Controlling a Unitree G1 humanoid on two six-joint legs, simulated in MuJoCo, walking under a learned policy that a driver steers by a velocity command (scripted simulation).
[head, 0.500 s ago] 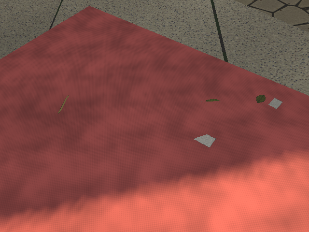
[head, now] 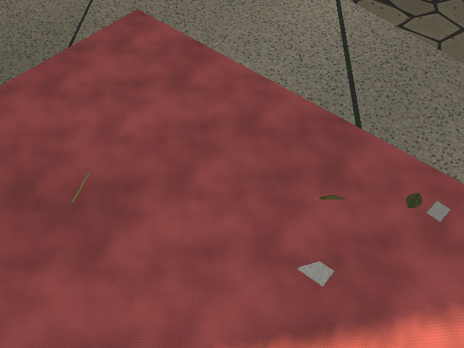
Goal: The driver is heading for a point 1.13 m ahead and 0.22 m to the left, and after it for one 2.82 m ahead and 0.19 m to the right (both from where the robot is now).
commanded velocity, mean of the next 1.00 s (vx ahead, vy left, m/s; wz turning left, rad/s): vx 0.50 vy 0.00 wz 0.25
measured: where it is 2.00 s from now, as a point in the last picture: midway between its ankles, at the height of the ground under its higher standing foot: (170, 170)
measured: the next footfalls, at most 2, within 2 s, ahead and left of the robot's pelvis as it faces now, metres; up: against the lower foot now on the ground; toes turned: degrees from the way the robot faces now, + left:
right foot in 0.50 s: +0.45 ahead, -0.12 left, +0.00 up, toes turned +0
left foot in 1.06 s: +0.68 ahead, +0.12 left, +0.00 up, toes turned +26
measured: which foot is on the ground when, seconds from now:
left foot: down 0.00-0.52, up 0.54-1.00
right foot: up 0.00-0.48, down 0.50-1.00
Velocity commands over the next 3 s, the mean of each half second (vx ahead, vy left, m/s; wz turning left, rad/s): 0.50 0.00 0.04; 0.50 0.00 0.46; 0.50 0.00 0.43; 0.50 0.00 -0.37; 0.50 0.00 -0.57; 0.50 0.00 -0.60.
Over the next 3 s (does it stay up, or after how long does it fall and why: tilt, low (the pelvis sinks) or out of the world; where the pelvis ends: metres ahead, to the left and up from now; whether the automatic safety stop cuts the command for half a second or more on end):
stays up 1.52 0.24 0.03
